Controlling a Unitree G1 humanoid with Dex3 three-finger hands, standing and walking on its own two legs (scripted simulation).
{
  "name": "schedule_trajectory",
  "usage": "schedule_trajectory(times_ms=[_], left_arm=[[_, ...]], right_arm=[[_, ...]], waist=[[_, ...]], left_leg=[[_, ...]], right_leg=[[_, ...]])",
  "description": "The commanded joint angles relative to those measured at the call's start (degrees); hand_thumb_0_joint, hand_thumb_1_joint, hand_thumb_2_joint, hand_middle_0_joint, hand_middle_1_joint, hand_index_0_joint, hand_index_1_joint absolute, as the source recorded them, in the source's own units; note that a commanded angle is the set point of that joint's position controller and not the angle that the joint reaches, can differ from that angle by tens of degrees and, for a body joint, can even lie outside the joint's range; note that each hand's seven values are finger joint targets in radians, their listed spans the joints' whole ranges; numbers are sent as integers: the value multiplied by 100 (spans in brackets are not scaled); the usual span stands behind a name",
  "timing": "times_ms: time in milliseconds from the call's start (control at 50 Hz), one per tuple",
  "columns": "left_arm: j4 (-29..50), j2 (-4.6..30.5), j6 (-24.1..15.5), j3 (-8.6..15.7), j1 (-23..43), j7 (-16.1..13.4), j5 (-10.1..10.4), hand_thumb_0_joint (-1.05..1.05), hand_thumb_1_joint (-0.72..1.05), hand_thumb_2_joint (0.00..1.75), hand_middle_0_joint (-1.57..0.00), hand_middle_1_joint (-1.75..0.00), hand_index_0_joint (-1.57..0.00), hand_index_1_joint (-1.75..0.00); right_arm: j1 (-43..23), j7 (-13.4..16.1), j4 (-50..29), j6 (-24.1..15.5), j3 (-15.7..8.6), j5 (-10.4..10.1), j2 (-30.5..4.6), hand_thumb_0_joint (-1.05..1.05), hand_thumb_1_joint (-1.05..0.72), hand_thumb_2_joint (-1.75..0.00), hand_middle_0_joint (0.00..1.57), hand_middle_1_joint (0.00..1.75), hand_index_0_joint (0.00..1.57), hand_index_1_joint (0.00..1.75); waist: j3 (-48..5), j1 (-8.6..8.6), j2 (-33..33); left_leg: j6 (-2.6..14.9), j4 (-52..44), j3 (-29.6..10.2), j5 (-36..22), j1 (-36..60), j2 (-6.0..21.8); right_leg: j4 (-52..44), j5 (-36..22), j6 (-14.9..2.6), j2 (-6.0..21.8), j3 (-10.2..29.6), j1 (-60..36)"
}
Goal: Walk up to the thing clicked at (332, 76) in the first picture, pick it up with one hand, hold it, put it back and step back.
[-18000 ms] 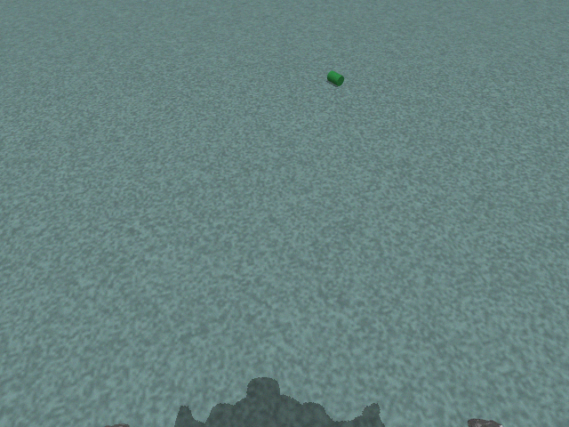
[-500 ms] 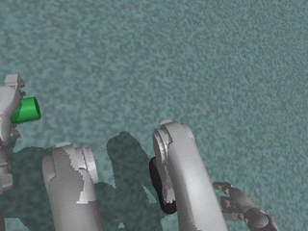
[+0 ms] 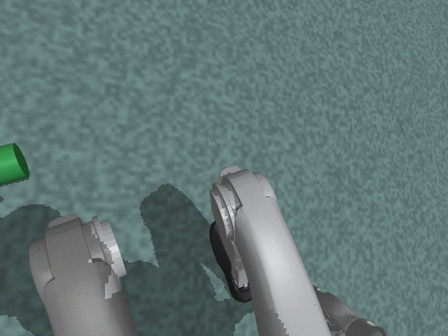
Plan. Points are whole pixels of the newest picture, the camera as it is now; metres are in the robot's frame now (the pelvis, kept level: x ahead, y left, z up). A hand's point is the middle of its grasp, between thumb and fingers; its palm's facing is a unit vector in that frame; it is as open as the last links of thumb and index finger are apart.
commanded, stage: close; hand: left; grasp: from above
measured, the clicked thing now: out of the picture +0.43 +0.30 -0.26
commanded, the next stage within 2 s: settle in 1.76 s
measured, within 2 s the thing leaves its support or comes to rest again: neither
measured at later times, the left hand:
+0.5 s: hand out of the picture +0.42 +0.31 -0.24, palm faces -0.40 -0.15 -0.90, open 11.6 cm
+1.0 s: hand out of the picture +0.42 +0.30 -0.24, palm faces -0.40 -0.14 -0.91, open 9.8 cm
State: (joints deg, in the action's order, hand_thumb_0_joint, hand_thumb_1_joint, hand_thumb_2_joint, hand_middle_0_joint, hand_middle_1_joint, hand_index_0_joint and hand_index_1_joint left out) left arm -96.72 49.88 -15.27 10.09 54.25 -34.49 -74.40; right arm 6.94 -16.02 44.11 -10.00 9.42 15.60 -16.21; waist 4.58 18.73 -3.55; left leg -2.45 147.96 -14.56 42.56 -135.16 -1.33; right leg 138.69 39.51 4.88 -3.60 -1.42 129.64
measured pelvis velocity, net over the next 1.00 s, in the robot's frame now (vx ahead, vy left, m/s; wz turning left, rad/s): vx -0.01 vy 0.01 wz -0.04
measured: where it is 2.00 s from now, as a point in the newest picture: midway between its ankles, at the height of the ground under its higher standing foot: (181, 303)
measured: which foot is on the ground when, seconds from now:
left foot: down 0.00-1.00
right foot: down 0.00-1.00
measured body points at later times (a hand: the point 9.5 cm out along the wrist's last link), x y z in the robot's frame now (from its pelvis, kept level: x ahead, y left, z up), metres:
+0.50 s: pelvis -0.01 +0.01 -0.01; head +0.24 +0.13 +0.35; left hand +0.44 +0.31 -0.18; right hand +0.06 -0.26 -0.06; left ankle +0.06 +0.13 -0.26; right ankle +0.11 -0.15 -0.26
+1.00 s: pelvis -0.01 +0.01 +0.00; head +0.24 +0.13 +0.35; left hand +0.44 +0.31 -0.18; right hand +0.05 -0.26 -0.06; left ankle +0.06 +0.13 -0.26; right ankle +0.11 -0.15 -0.26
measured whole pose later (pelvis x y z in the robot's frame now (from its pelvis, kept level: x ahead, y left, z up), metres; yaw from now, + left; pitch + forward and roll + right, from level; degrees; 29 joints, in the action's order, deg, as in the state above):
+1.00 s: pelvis -0.01 +0.01 +0.00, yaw -3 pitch +25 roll -15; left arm -100.6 51.8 -13.7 9.0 54.8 -41.1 -76.5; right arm 4.1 -19.9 43.9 -16.5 11.9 17.3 -19.4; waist 7.0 19.9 -5.7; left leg -1.7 150.1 -16.8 42.4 -134.4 -0.8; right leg 138.2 38.0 4.5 -3.8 -3.7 127.8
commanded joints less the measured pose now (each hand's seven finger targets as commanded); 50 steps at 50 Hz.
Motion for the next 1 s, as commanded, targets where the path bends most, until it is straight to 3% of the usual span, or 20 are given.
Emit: schedule_trajectory(times_ms=[0,40,120,160,220,260,340,360,400,440,560,660,700,720,760,780,840,860,940,980], left_arm=[[378,1276,-287,9,1349,-308,-121,0,-39,93,-9,-105,-14,-100],[407,1197,-345,-18,1326,-443,-208,0,-37,94,-10,-106,-15,-101],[224,1123,-284,-184,1485,-707,-371,0,-21,88,-21,-99,-26,-94],[292,1310,-205,-85,1472,-901,-462,0,-17,80,-22,-96,-29,-89],[223,1184,-15,-170,1511,-1064,-441,0,-15,77,-24,-94,-31,-87],[136,1013,109,-284,1586,-1069,-387,0,-13,73,-25,-92,-32,-85],[47,1117,295,-229,1683,-1055,-250,0,-8,68,-29,-89,-37,-81],[53,1290,320,-92,1664,-1030,-255,0,-6,65,-30,-89,-38,-80],[-77,1217,370,-109,1635,-927,-191,0,-5,64,-31,-88,-39,-79],[-120,1343,352,-9,1608,-814,-135,0,-4,61,-32,-86,-40,-77],[-1,1326,130,-145,1569,-500,-4,0,4,60,-39,-84,-48,-75],[119,1308,-78,-244,1505,-555,-41,0,7,58,-42,-81,-50,-73],[234,1438,-137,-151,1427,-661,-83,0,9,57,-43,-81,-51,-72],[194,1439,-141,-111,1335,-722,-139,0,9,56,-44,-79,-52,-71],[191,1338,-115,-203,1372,-775,-172,0,12,56,-46,-78,-54,-70],[291,1547,-106,-26,1385,-854,-183,0,13,56,-47,-77,-55,-69],[104,1282,34,-217,1395,-903,-181,0,19,53,-51,-75,-59,-67],[276,1413,55,-119,1439,-925,-153,0,20,53,-53,-74,-60,-66],[188,1505,196,-64,1483,-892,-118,0,27,49,-58,-71,-66,-63],[50,1382,235,-66,1511,-796,-111,0,29,50,-59,-71,-67,-63]], right_arm=[[1011,27,-19,-42,-515,23,-1923,0,-90,-90,20,30,20,30],[910,19,-3,-33,-480,63,-1904,0,-89,-90,20,30,20,30],[698,-36,8,-114,-450,148,-1949,0,-89,-89,20,30,20,30],[665,-37,84,-112,-444,166,-2016,0,-89,-89,20,30,20,30],[535,-90,128,-173,-461,196,-2014,0,-88,-89,20,30,20,30],[529,-146,108,-271,-482,209,-2054,0,-89,-89,20,30,20,30],[524,-217,147,-389,-463,144,-2141,0,-89,-89,20,30,20,30],[486,-243,36,-411,-462,152,-2181,0,-89,-89,20,30,20,30],[465,-257,26,-455,-450,146,-2158,0,-89,-89,20,30,20,30],[547,-291,35,-518,-343,162,-2140,0,-89,-89,20,30,20,30],[634,-304,0,-593,-287,165,-2159,0,-89,-90,20,30,20,30],[611,-297,-23,-556,-236,165,-2169,0,-89,-89,20,30,20,30],[582,-297,-15,-541,-169,163,-2109,0,-89,-89,20,30,20,30],[624,-311,-19,-523,-208,209,-2168,0,-89,-89,20,30,20,30],[594,-330,-12,-529,-242,204,-2191,0,-89,-89,20,30,20,30],[601,-330,11,-523,-224,193,-2158,0,-89,-89,20,30,20,30],[598,-371,27,-597,-271,196,-2194,0,-89,-89,20,30,20,30],[596,-388,-26,-631,-286,219,-2212,0,-89,-89,20,30,20,30],[615,-369,17,-676,-351,103,-2257,0,-89,-89,20,30,20,30],[676,-394,10,-722,-391,111,-2263,0,-89,-89,20,30,20,30]], waist=[[-3567,192,2190],[-3601,147,2357],[-3314,251,2458],[-3425,213,2486],[-3427,214,2615],[-3240,317,2504],[-3227,305,2566],[-3269,314,2639],[-3211,310,2592],[-3170,379,2489],[-3180,451,2519],[-3262,406,2545],[-3331,306,2606],[-3389,336,2644],[-3243,346,2643],[-3315,274,2701],[-3095,365,2631],[-3173,365,2494],[-3130,287,2536],[-2984,375,2504]], left_leg=[[278,-1559,832,-1265,2853,104],[234,-1650,800,-1314,2961,114],[224,-1619,776,-1118,2985,139],[214,-1664,740,-1174,3042,143],[196,-1679,726,-1241,3056,171],[211,-1603,743,-1139,2967,163],[192,-1698,628,-1173,2988,179],[179,-1697,606,-1262,3084,190],[191,-1647,626,-1180,2988,185],[218,-1570,622,-1205,2898,175],[217,-1575,585,-1184,2964,179],[176,-1578,521,-1305,2996,194],[153,-1573,509,-1472,3078,211],[152,-1581,528,-1603,3133,203],[146,-1552,551,-1506,3091,199],[151,-1574,561,-1500,3072,216],[177,-1514,620,-1279,2932,196],[196,-1476,600,-1302,2899,207],[184,-1651,541,-1111,2813,214],[187,-1610,542,-1040,2825,206]], right_leg=[[-1120,-1505,-518,-117,-1247,-1929],[-1072,-1508,-520,-130,-1296,-1883],[-1025,-1339,-505,-149,-1335,-1634],[-1037,-1362,-513,-159,-1336,-1663],[-1013,-1437,-520,-181,-1330,-1643],[-1007,-1363,-496,-145,-1332,-1514],[-985,-1379,-496,-114,-1333,-1492],[-900,-1458,-491,-107,-1368,-1471],[-916,-1418,-493,-106,-1343,-1525],[-911,-1453,-468,-90,-1355,-1629],[-958,-1447,-466,-111,-1383,-1800],[-913,-1545,-491,-124,-1431,-1828],[-893,-1692,-501,-141,-1418,-1942],[-882,-1781,-492,-149,-1433,-1985],[-876,-1709,-502,-134,-1419,-1880],[-936,-1700,-517,-174,-1405,-1966],[-991,-1525,-499,-139,-1395,-1809],[-1016,-1559,-484,-141,-1400,-1878],[-1026,-1363,-519,-113,-1375,-1748],[-957,-1286,-497,-89,-1403,-1581]])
